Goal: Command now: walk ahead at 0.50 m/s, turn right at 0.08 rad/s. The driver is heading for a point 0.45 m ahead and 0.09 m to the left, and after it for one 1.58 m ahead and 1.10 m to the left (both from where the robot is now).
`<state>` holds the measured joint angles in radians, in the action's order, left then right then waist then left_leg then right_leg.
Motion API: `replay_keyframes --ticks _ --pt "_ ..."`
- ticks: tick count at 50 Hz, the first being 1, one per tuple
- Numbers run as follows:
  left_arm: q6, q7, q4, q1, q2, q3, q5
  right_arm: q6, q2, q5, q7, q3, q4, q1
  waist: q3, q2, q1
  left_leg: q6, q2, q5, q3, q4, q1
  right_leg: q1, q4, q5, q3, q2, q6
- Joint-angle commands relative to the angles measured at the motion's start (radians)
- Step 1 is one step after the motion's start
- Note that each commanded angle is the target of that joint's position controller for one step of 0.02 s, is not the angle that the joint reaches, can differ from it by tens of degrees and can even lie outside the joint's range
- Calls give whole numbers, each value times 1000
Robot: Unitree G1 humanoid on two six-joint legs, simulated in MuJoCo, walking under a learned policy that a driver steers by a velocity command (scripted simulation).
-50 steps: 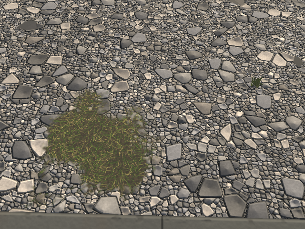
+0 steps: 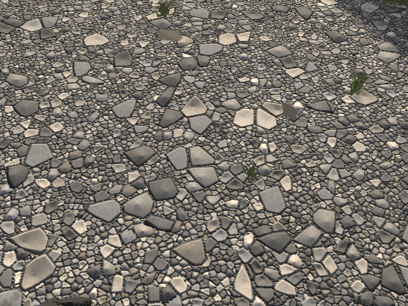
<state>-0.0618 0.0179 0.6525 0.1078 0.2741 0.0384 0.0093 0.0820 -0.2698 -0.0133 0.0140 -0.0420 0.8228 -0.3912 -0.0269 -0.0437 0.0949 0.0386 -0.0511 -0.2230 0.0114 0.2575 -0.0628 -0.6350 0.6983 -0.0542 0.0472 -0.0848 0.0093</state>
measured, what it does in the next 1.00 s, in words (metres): walks ahead, turning left: right foot, then left foot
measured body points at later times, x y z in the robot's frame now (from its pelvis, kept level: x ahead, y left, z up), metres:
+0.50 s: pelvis +0.27 -0.05 +0.00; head +0.29 -0.05 +0.45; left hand +0.26 +0.24 -0.12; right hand +0.47 -0.28 -0.10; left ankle +0.40 +0.14 -0.68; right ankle +0.22 -0.15 -0.75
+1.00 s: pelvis +0.41 +0.00 -0.01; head +0.44 +0.03 +0.43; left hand +0.44 +0.32 -0.12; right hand +0.67 -0.20 -0.10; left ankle +0.44 +0.10 -0.75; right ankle +0.54 -0.14 -0.71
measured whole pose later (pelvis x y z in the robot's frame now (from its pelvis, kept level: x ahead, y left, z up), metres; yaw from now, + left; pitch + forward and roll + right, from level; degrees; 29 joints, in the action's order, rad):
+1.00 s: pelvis +0.41 +0.00 -0.01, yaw +27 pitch +3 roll -1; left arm 0.00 -0.04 0.72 0.10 0.30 0.05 -0.01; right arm -0.03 -0.31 0.00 -0.02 -0.08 0.63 -0.18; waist -0.04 -0.01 0.03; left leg 0.06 -0.12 -0.11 -0.14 0.48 -0.42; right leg -0.55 0.84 -0.32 0.13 -0.01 0.09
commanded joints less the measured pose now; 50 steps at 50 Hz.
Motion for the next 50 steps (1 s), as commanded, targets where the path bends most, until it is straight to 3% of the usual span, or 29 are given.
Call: replay_keyframes --ticks 1,5,6,7,8,9,10,11,13,14,16,18,21,25,28,31,32,33,34,35,36,37,38,39,41,43,45,48,50 --pt "-22 12 -95 -122 45 7 9 6 -182 -9 -4 -41 -39 -2 -19 121 0 155 253 247 -142 -85 -27 57 -102 89 -34 31 -4" --pt "-31 27 -116 -140 76 19 9 -16 -202 -14 -11 -48 -11 -22 -25 131 -29 127 299 352 -166 -10 64 115 -186 -13 -35 52 -54" --pt "-34 24 -102 -76 96 31 6 -21 -212 -16 -14 -49 -11 -6 7 131 -77 112 283 480 -154 64 57 221 -220 -21 -53 75 -72" --pt "-35 16 -64 55 134 53 0 -24 -203 -15 -15 -44 -13 2 90 114 -144 89 237 583 -122 210 11 420 -242 -7 -65 89 -98" --pt "-33 3 -32 238 198 75 -15 -19 -158 3 -16 -25 -40 21 234 60 -226 52 185 423 -87 469 -165 720 -194 22 63 -48 -155" --pt "-23 -3 -17 322 292 95 -27 -2 -39 8 -15 12 -65 -98 387 -204 -190 -21 29 -166 -24 847 -548 1071 -245 -107 485 -316 -295" --pt "-17 -2 -10 342 205 76 -18 11 -116 -15 -12 -5 -46 -75 413 -183 -223 -24 35 -351 -147 995 -660 1040 -351 -263 651 -337 -317" --pt "-17 -4 -6 282 161 59 -11 14 -178 -36 -10 -27 -68 12 240 -117 -215 -20 81 -280 -146 1032 -726 911 -377 -273 500 -302 -272" --pt "-23 0 -2 164 100 39 -14 5 -157 -18 -14 -30 -83 92 89 -48 -155 -27 149 -136 -112 954 -677 666 -442 -159 289 -217 -226" --pt "-33 3 2 129 80 34 -20 -9 -143 -14 -15 -34 -77 76 61 -66 -120 -31 173 -89 -120 922 -619 583 -480 -106 214 -186 -212" --pt "-51 5 19 101 76 40 -21 -34 -97 -17 -15 -29 -65 44 41 -59 -88 -42 181 -43 -117 901 -559 499 -535 -20 124 -172 -213" --pt "-62 1 42 98 94 49 -23 -48 -83 -13 -18 -30 -79 71 12 -32 -77 -52 184 19 -130 861 -591 479 -562 66 47 -175 -214" --pt "-59 -12 69 103 112 55 -27 -46 -74 -8 -10 -29 -106 140 -20 -10 -85 -58 174 168 -127 703 -625 500 -565 193 -69 -154 -200" --pt "-35 -37 91 124 154 63 -18 -36 -39 8 23 -15 -164 278 -32 0 -132 -49 135 319 -10 452 -519 503 -507 409 -203 -131 -166" --pt "-7 -47 105 142 185 74 4 -44 -66 5 44 -27 -205 303 -8 -20 -131 -19 114 246 10 378 -514 614 -420 478 -213 -168 -148" --pt "21 -61 91 109 208 86 25 -50 -133 12 53 -62 -201 181 73 -39 -53 39 37 119 60 325 -358 651 -174 673 -226 -165 -109" --pt "26 -62 85 101 188 79 27 -47 -177 13 41 -87 -173 66 133 2 6 72 -1 220 62 229 -198 605 17 601 -248 -113 -71" --pt "20 -56 71 163 141 60 -9 -52 -267 14 14 -110 -176 12 212 167 8 138 147 651 -148 233 51 385 310 180 -254 -38 -2" --pt "9 -39 45 287 51 27 -49 -51 -344 34 4 -108 -219 80 341 333 -115 371 408 974 -598 275 327 32 672 -681 -141 154 67" --pt "2 -24 61 237 139 38 -23 -53 -275 28 12 -95 -248 69 488 179 -29 397 419 780 -648 195 322 12 744 -646 60 128 53" --pt "7 -23 34 142 163 46 8 -51 -229 19 16 -83 -255 129 363 125 -31 347 368 623 -533 160 225 -43 714 -551 58 93 35" --pt "14 -35 32 107 150 44 -1 -55 -191 -1 12 -74 -251 175 246 54 -59 286 311 486 -451 132 92 -59 633 -473 44 57 35" --pt "26 -48 34 90 153 47 -15 -62 -167 -6 4 -66 -257 214 179 51 -82 253 276 407 -408 104 -33 -29 559 -422 45 34 39" --pt "40 -52 33 102 157 52 -17 -68 -163 4 -1 -64 -264 237 154 81 -112 237 246 368 -382 77 -137 40 511 -391 46 30 39" --pt "51 -56 40 128 130 47 -22 -72 -178 23 -9 -70 -271 256 154 121 -132 231 212 400 -348 64 -223 108 428 -357 25 54 53" --pt "53 -62 40 116 112 40 -24 -76 -193 20 -22 -77 -267 242 175 127 -125 228 199 404 -341 74 -229 117 337 -332 28 68 70" --pt "58 -64 34 87 106 37 -22 -87 -201 12 -36 -80 -268 239 190 135 -113 211 187 276 -360 77 -225 122 266 -284 43 73 81" --pt "60 -60 21 40 105 37 -15 -104 -199 10 -46 -80 -276 251 165 169 -95 182 162 39 -404 64 -254 146 162 -239 55 88 82" --pt "51 -54 13 22 107 38 -12 -111 -197 12 -46 -81 -277 245 151 193 -82 175 160 -4 -441 72 -250 173 92 -249 58 98 75"
Velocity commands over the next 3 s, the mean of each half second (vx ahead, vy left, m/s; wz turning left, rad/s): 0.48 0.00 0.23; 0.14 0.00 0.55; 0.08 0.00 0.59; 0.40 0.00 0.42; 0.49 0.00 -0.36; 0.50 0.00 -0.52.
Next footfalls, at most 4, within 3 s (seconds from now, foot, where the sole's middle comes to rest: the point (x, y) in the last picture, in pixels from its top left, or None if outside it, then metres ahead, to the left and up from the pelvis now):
0.16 right None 0.26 -0.15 -0.78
0.66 left None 0.48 0.11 -0.78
1.12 right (219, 276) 0.56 -0.09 -0.78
1.54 left None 0.37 0.09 -0.78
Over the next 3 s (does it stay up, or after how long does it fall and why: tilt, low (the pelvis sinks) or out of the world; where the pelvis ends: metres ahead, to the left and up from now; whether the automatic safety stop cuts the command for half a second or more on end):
stays up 0.96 0.54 -0.03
